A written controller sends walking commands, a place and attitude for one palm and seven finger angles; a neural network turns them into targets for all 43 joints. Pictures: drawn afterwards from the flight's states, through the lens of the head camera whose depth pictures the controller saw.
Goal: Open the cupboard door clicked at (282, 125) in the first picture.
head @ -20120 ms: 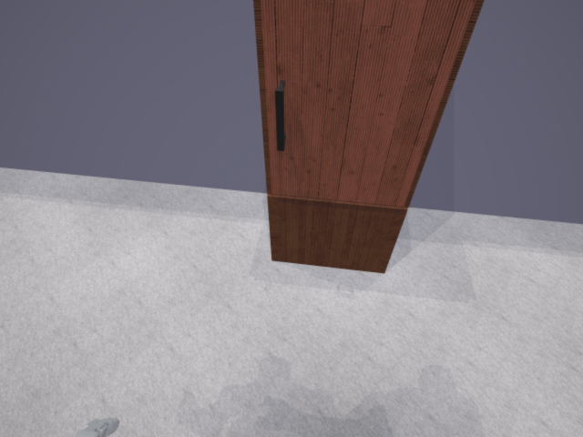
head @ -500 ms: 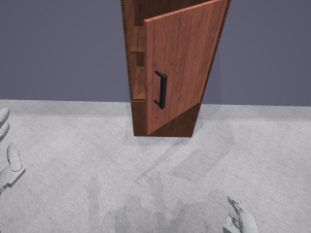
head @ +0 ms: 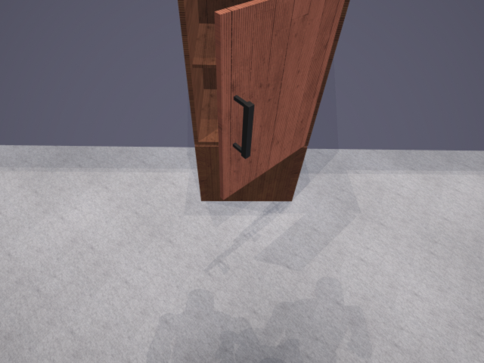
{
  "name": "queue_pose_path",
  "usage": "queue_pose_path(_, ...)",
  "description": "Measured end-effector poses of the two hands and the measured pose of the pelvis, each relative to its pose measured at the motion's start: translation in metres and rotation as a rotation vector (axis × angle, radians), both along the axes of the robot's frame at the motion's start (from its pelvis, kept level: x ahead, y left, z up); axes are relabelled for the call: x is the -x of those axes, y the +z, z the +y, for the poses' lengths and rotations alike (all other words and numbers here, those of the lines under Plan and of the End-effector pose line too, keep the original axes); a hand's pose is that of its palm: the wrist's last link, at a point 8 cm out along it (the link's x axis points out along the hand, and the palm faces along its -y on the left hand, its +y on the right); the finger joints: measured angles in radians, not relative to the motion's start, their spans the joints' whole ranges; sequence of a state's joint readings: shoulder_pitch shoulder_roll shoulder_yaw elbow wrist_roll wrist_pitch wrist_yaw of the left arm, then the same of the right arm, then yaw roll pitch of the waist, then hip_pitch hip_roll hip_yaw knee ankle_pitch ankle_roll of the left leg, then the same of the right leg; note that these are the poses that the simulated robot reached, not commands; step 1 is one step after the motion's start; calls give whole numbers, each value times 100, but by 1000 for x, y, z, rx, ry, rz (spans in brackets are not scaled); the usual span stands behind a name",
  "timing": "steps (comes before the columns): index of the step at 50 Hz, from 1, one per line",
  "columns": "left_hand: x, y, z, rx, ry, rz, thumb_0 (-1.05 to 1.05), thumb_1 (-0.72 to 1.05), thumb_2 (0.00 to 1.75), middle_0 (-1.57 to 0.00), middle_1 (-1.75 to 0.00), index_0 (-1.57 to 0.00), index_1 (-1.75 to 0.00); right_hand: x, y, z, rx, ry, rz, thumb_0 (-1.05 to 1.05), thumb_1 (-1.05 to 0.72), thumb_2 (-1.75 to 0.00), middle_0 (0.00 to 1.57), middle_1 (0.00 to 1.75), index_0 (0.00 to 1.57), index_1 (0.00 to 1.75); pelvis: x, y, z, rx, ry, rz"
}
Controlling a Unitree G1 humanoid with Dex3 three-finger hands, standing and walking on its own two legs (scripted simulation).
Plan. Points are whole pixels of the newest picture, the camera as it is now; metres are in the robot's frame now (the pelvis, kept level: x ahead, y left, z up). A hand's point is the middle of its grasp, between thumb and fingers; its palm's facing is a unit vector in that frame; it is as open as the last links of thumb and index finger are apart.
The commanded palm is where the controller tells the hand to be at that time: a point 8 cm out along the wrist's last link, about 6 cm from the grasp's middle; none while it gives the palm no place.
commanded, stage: let the arm hang, fingers relaxed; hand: left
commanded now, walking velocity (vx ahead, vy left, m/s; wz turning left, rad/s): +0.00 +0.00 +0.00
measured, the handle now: (242, 128) +0.67 +0.02 -0.03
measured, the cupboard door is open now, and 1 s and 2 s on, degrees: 40 40 40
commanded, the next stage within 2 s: look to check the result in 0.80 s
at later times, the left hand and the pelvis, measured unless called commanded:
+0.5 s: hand out of the picture -0.01 +0.18 -0.16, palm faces +0.05 -0.97 -0.25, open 7.4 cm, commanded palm none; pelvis +0.01 -0.01 +0.01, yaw +1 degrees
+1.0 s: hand out of the picture +0.02 +0.15 -0.17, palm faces +0.06 -0.98 -0.19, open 7.3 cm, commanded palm none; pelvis +0.03 -0.02 +0.01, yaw +1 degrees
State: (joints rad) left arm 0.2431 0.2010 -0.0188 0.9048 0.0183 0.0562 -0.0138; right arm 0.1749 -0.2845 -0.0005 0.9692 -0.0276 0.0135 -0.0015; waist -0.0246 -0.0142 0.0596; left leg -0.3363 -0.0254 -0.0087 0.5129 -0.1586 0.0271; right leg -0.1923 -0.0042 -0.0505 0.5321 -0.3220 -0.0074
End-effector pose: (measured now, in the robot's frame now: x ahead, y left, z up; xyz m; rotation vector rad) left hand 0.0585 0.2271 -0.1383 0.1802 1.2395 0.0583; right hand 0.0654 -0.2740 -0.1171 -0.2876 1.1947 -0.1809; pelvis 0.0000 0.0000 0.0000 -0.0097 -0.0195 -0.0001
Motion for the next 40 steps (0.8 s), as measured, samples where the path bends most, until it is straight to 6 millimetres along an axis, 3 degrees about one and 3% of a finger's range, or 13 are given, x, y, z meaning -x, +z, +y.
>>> queue_pose_path(3, 48, -12, -11, 26, 63, 144, 2, 95, 89, -21, -29, -20, -30, 28, 0, 0, 10, -22, 111, 1, -91, -90, 20, 30, 20, 30, -2, 2, -4, 4, 7, -1)
queue_pose_path(7, 96, -10, -13, 26, 126, 275, 2, 95, 89, -21, -30, -21, -30, 55, -5, 8, -7, -42, 219, 1, -91, -90, 20, 30, 20, 30, -4, 5, -6, 9, 15, -4)
queue_pose_path(10, 118, -4, -9, 2, 155, 332, 2, 94, 89, -21, -30, -20, -30, 65, -11, 17, -38, -52, 258, 1, -91, -90, 20, 30, 20, 30, -5, 6, -7, 9, 18, -6)
queue_pose_path(13, 127, 3, -3, -29, 169, 355, 1, 93, 89, -21, -29, -20, -30, 68, -17, 28, -75, -59, 267, 1, -91, -90, 20, 30, 20, 30, -6, 6, -8, 8, 18, -8)
queue_pose_path(19, 113, 9, 5, -76, 169, 311, 1, 92, 89, -20, -29, -20, -30, 59, -27, 45, -138, -61, 236, 0, -91, -89, 20, 30, 20, 30, -9, 6, -9, 0, 15, -13)
queue_pose_path(32, 31, 5, -15, -42, 117, 109, 1, 91, 89, -20, -29, -20, -30, 41, -28, 37, -139, -68, 180, 1, -91, -90, 20, 30, 20, 30, -19, 7, -15, -11, 8, -20)
queue_pose_path(40, 20, 2, -25, -25, 118, 105, 1, 93, 89, -20, -29, -20, -30, 44, -25, 34, -134, -78, 203, 0, -91, -90, 20, 30, 20, 30, -25, 7, -21, -11, 9, -18)
